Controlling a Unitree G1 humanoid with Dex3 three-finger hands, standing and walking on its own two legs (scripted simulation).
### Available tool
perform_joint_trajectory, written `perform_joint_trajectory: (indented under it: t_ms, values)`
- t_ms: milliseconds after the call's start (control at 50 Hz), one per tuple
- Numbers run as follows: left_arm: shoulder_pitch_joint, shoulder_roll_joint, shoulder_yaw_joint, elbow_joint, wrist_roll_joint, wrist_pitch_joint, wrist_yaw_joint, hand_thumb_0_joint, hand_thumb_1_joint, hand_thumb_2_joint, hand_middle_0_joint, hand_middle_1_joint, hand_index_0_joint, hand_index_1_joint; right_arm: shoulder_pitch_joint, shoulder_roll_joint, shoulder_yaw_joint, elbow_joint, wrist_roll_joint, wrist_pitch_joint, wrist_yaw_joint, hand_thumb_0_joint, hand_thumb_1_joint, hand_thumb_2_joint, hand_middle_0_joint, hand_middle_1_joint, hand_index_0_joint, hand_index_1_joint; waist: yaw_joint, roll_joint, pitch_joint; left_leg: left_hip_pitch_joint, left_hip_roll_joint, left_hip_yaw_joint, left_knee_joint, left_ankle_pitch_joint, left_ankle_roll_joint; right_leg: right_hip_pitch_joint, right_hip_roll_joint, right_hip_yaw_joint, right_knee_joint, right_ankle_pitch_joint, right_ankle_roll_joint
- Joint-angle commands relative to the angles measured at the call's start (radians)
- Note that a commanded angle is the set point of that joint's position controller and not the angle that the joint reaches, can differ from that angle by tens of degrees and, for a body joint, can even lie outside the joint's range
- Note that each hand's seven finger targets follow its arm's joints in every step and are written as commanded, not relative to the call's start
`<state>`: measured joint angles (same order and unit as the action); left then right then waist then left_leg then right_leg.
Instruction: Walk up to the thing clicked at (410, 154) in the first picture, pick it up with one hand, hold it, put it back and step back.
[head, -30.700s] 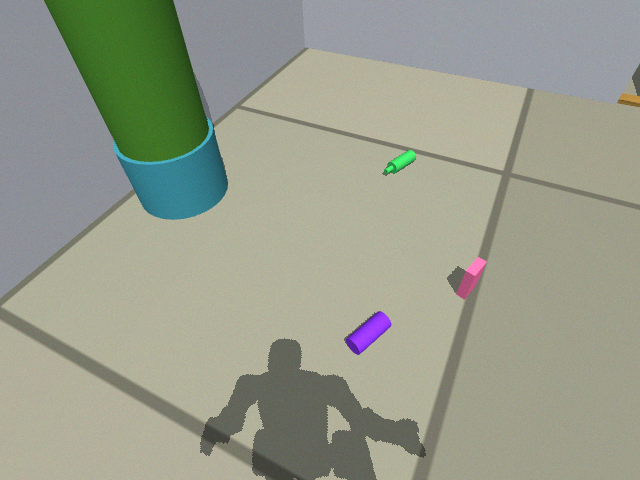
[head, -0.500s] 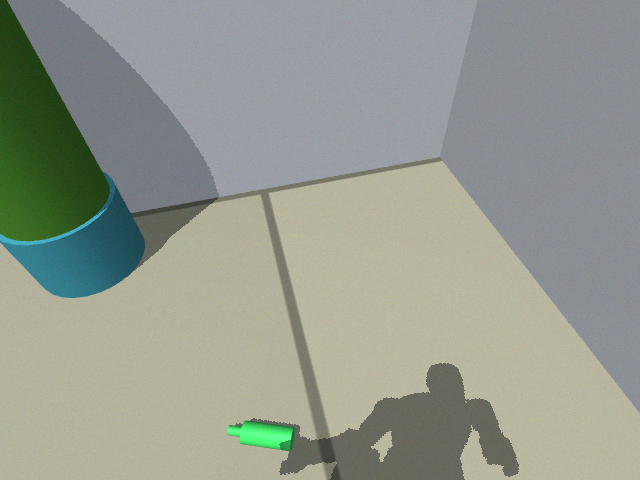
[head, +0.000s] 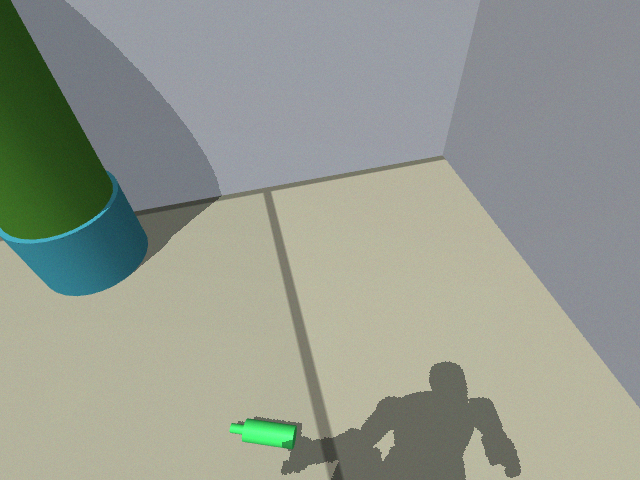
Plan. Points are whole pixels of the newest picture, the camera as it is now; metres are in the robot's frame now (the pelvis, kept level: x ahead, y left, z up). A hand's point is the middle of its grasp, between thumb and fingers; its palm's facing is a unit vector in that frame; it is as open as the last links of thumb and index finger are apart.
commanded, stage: stand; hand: left
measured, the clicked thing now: (262, 432) +0.40 +0.24 -0.75
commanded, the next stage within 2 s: walk up in 0.52 s
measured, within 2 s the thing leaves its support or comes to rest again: neither
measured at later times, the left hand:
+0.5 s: hand out of the picture +0.07 +0.25 -0.16, palm faces -0.03 -0.94 -0.33, open 7.4 cm
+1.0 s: hand out of the picture +0.03 +0.28 -0.18, palm faces -0.01 -0.92 -0.39, open 7.4 cm
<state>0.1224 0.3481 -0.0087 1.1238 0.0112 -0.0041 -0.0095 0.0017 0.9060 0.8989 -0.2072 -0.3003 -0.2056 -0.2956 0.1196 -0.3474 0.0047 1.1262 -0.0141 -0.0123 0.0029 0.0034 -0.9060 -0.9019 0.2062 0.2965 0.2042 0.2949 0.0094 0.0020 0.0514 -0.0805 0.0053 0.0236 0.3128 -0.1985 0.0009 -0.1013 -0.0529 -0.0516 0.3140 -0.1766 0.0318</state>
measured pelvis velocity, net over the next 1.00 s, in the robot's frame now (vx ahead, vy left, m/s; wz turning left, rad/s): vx -0.10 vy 0.01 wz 0.05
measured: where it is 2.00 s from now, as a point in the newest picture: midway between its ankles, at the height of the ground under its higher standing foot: outside the picture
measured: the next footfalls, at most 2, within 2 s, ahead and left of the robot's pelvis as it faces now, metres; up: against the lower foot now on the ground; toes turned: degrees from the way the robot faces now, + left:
left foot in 1.04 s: -0.11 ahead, +0.14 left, +0.00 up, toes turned +1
right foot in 1.40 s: -0.16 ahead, -0.12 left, +0.00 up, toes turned +1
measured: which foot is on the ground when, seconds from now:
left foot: down 0.00-0.78, up 0.80-1.00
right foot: down 0.00-1.00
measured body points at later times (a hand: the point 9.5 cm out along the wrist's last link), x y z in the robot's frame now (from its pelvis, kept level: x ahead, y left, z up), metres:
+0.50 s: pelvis +0.00 +0.00 +0.00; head +0.01 +0.00 +0.45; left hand +0.07 +0.30 -0.13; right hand +0.08 -0.30 -0.13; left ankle -0.02 +0.12 -0.75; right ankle +0.00 -0.14 -0.75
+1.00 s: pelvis -0.10 +0.01 -0.03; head -0.02 +0.02 +0.41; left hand +0.03 +0.32 -0.15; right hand +0.01 -0.32 -0.15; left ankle -0.14 +0.14 -0.73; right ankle +0.00 -0.14 -0.75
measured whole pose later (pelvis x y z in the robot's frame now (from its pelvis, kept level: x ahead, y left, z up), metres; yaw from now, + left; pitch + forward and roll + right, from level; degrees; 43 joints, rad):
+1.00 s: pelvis -0.10 +0.01 -0.03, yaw +3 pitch -1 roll +0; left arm 0.03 0.38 0.05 0.87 0.04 0.05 0.01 0.00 0.90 0.90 -0.21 -0.30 -0.21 -0.30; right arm 0.12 -0.42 -0.07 0.93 -0.01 0.07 0.00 0.00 -0.91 -0.90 0.20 0.30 0.20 0.29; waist 0.00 0.00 0.19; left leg -0.32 -0.01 -0.06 0.86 -0.52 0.01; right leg -0.43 -0.10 -0.07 0.64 -0.20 0.02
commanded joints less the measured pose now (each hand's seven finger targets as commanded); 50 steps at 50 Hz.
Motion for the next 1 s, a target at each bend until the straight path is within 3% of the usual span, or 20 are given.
perform_joint_trajectory:
  t_ms: [0, 480, 500, 520, 580, 640, 680, 700, 720, 740, 760, 780, 800, 820, 840, 860, 880, 940, 960, 980]
  values:
    - [-0.032, 0.212, 0.043, -0.056, 0.001, -0.022, 0.019, 0.0, 0.9, 0.9, -0.2, -0.3, -0.2, -0.3, -0.033, -0.219, -0.041, -0.061, 0.003, -0.019, -0.011, 0.0, -0.9, -0.9, 0.2, 0.3, 0.2, 0.3, -0.007, -0.003, -0.07, -0.017, 0.132, -0.093, -0.052, 0.189, 0.016, 0.024, -0.101, 0.085, -0.036, 0.148, -0.043]
    - [-0.032, 0.215, 0.045, -0.054, 0.0, -0.025, 0.018, 0.0, 0.9, 0.9, -0.2, -0.3, -0.2, -0.3, -0.035, -0.217, -0.04, -0.063, 0.005, -0.019, -0.011, 0.0, -0.9, -0.9, 0.2, 0.3, 0.2, 0.3, -0.004, 0.0, -0.075, -0.011, 0.133, -0.095, -0.05, 0.196, 0.019, 0.033, -0.102, 0.086, -0.038, 0.172, -0.044]
    - [-0.047, 0.274, 0.09, -0.079, -0.017, -0.011, 0.026, 0.0, 0.9, 0.9, -0.2, -0.3, -0.2, -0.3, -0.06, -0.269, -0.066, -0.07, 0.017, 0.002, -0.009, 0.0, -0.9, -0.9, 0.2, 0.3, 0.2, 0.3, 0.005, -0.016, 0.038, -0.068, 0.128, -0.113, 0.041, 0.4, 0.034, -0.056, -0.084, 0.079, 0.061, 0.341, -0.048]
    - [-0.031, 0.26, 0.09, -0.097, -0.021, -0.005, 0.031, 0.0, 0.9, 0.9, -0.2, -0.3, -0.2, -0.3, -0.041, -0.264, -0.069, -0.086, 0.025, 0.009, -0.01, 0.0, -0.9, -0.9, 0.2, 0.3, 0.2, 0.3, 0.001, -0.009, -0.01, -0.046, 0.137, -0.101, 0.076, 0.487, 0.044, -0.043, -0.078, 0.06, 0.097, 0.373, -0.054]
    - [-0.026, 0.238, 0.094, -0.133, -0.02, 0.012, 0.033, 0.0, 0.9, 0.9, -0.2, -0.3, -0.2, -0.3, -0.04, -0.276, -0.09, -0.119, 0.028, 0.023, -0.009, 0.0, -0.9, -0.9, 0.2, 0.3, 0.2, 0.3, -0.007, 0.039, -0.132, -0.018, 0.159, -0.106, 0.115, 0.542, 0.083, -0.03, -0.046, 0.034, 0.19, 0.315, -0.068]
    - [-0.037, 0.23, 0.091, -0.168, -0.012, 0.028, 0.032, 0.0, 0.9, 0.9, -0.2, -0.3, -0.2, -0.3, -0.057, -0.287, -0.103, -0.154, 0.023, 0.042, -0.011, 0.0, -0.9, -0.9, 0.2, 0.3, 0.2, 0.3, -0.013, 0.067, -0.126, -0.104, 0.167, -0.12, 0.13, 0.397, 0.122, -0.051, -0.033, 0.042, 0.26, 0.23, -0.08]
    - [-0.008, 0.235, 0.097, -0.172, -0.008, 0.035, 0.032, 0.0, 0.9, 0.9, -0.2, -0.3, -0.2, -0.3, -0.074, -0.285, -0.111, -0.181, 0.022, 0.051, -0.01, 0.0, -0.9, -0.9, 0.2, 0.3, 0.2, 0.3, -0.002, 0.086, -0.127, -0.162, 0.174, -0.149, 0.146, 0.294, 0.144, -0.051, -0.03, 0.047, 0.298, 0.161, -0.096]
    - [0.007, 0.241, 0.101, -0.177, -0.005, 0.036, 0.03, 0.0, 0.9, 0.9, -0.2, -0.3, -0.2, -0.3, -0.079, -0.274, -0.112, -0.194, 0.024, 0.054, -0.009, 0.0, -0.9, -0.9, 0.2, 0.3, 0.2, 0.3, 0.008, 0.064, -0.138, -0.173, 0.156, -0.141, 0.19, 0.24, 0.141, -0.062, -0.051, 0.071, 0.282, 0.139, -0.115]
    - [0.015, 0.256, 0.109, -0.185, -0.001, 0.034, 0.029, 0.0, 0.9, 0.9, -0.2, -0.3, -0.2, -0.3, -0.08, -0.264, -0.112, -0.206, 0.023, 0.058, -0.008, 0.0, -0.9, -0.9, 0.2, 0.3, 0.2, 0.3, 0.013, 0.016, -0.148, -0.182, 0.116, -0.117, 0.267, 0.172, 0.127, -0.077, -0.093, 0.114, 0.233, 0.147, -0.141]
    - [0.016, 0.287, 0.12, -0.193, 0.003, 0.031, 0.026, 0.0, 0.9, 0.9, -0.2, -0.3, -0.2, -0.3, -0.075, -0.238, -0.107, -0.215, 0.025, 0.062, -0.006, 0.0, -0.9, -0.9, 0.2, 0.3, 0.2, 0.3, 0.023, -0.052, -0.142, -0.197, 0.042, -0.082, 0.385, 0.066, 0.083, -0.104, -0.174, 0.201, 0.142, 0.179, -0.191]
    - [-0.022, 0.335, 0.132, -0.211, 0.009, 0.029, 0.027, 0.0, 0.9, 0.9, -0.2, -0.3, -0.2, -0.3, -0.068, -0.215, -0.105, -0.221, 0.022, 0.067, -0.004, 0.0, -0.9, -0.9, 0.2, 0.3, 0.2, 0.3, 0.024, -0.191, -0.108, -0.226, -0.07, -0.008, 0.596, -0.168, 0.034, -0.157, -0.3, 0.337, 0.03, 0.232, -0.271]
    - [-0.043, 0.361, 0.139, -0.246, 0.025, 0.023, 0.032, 0.0, 0.9, 0.9, -0.2, -0.3, -0.2, -0.3, -0.046, -0.216, -0.107, -0.236, 0.011, 0.079, -0.006, 0.0, -0.9, -0.9, 0.2, 0.3, 0.2, 0.3, 0.03, -0.231, -0.08, -0.28, -0.082, -0.079, 0.789, -0.41, 0.025, -0.207, -0.398, 0.436, -0.008, 0.275, -0.35]
    - [-0.087, 0.355, 0.139, -0.266, 0.028, 0.02, 0.037, 0.0, 0.9, 0.9, -0.2, -0.3, -0.2, -0.3, -0.006, -0.228, -0.111, -0.234, 0.012, 0.087, -0.007, 0.0, -0.9, -0.9, 0.2, 0.3, 0.2, 0.3, -0.001, -0.186, -0.062, -0.282, -0.049, -0.169, 0.897, -0.416, 0.028, -0.265, -0.406, 0.401, 0.008, 0.268, -0.355]
    - [-0.137, 0.32, 0.133, -0.286, 0.026, 0.02, 0.04, 0.0, 0.9, 0.9, -0.2, -0.3, -0.2, -0.3, 0.028, -0.243, -0.119, -0.224, 0.023, 0.089, -0.004, 0.0, -0.9, -0.9, 0.2, 0.3, 0.2, 0.3, -0.027, -0.125, -0.059, -0.255, -0.046, -0.185, 0.931, -0.368, 0.025, -0.291, -0.332, 0.299, 0.04, 0.23, -0.322]
    - [-0.151, 0.298, 0.127, -0.299, 0.031, 0.022, 0.043, 0.0, 0.9, 0.9, -0.2, -0.3, -0.2, -0.3, 0.05, -0.242, -0.122, -0.227, 0.028, 0.084, -0.003, 0.0, -0.9, -0.9, 0.2, 0.3, 0.2, 0.3, -0.033, -0.131, -0.077, -0.269, -0.048, -0.161, 0.915, -0.345, 0.023, -0.257, -0.285, 0.245, 0.068, 0.227, -0.29]
    - [-0.169, 0.297, 0.128, -0.311, 0.036, 0.023, 0.045, 0.0, 0.9, 0.9, -0.2, -0.3, -0.2, -0.3, 0.083, -0.244, -0.119, -0.229, 0.028, 0.083, -0.005, 0.0, -0.9, -0.9, 0.2, 0.3, 0.2, 0.3, -0.044, -0.164, -0.099, -0.284, -0.029, -0.147, 0.85, -0.342, 0.012, -0.207, -0.269, 0.219, 0.09, 0.22, -0.263]
    - [-0.167, 0.293, 0.129, -0.324, 0.039, 0.025, 0.046, 0.0, 0.9, 0.9, -0.2, -0.3, -0.2, -0.3, 0.094, -0.252, -0.115, -0.225, 0.02, 0.081, -0.005, 0.0, -0.9, -0.9, 0.2, 0.3, 0.2, 0.3, -0.031, -0.16, -0.106, -0.275, -0.012, -0.13, 0.775, -0.344, 0.007, -0.184, -0.253, 0.198, 0.114, 0.208, -0.242]
    - [-0.071, 0.293, 0.135, -0.327, 0.037, 0.038, 0.048, 0.0, 0.9, 0.9, -0.2, -0.3, -0.2, -0.3, 0.095, -0.236, -0.112, -0.24, -0.002, 0.066, -0.009, 0.0, -0.9, -0.9, 0.2, 0.3, 0.2, 0.3, 0.012, -0.197, -0.152, -0.302, 0.019, -0.087, 0.42, -0.332, 0.006, 0.002, -0.258, 0.223, 0.211, 0.294, -0.225]
    - [-0.066, 0.305, 0.138, -0.33, 0.027, 0.044, 0.044, 0.0, 0.9, 0.9, -0.2, -0.3, -0.2, -0.3, 0.117, -0.234, -0.115, -0.232, -0.013, 0.06, -0.01, 0.0, -0.9, -0.9, 0.2, 0.3, 0.2, 0.3, 0.001, -0.193, -0.154, -0.25, 0.0, -0.048, 0.305, -0.249, 0.006, -0.014, -0.234, 0.196, 0.262, 0.319, -0.206]
    - [-0.077, 0.311, 0.137, -0.341, 0.013, 0.055, 0.038, 0.0, 0.9, 0.9, -0.2, -0.3, -0.2, -0.3, 0.175, -0.226, -0.12, -0.213, -0.021, 0.053, -0.013, 0.0, -0.9, -0.9, 0.2, 0.3, 0.2, 0.3, -0.035, -0.174, -0.145, -0.151, -0.026, 0.016, 0.151, -0.102, 0.008, -0.093, -0.205, 0.159, 0.329, 0.291, -0.18]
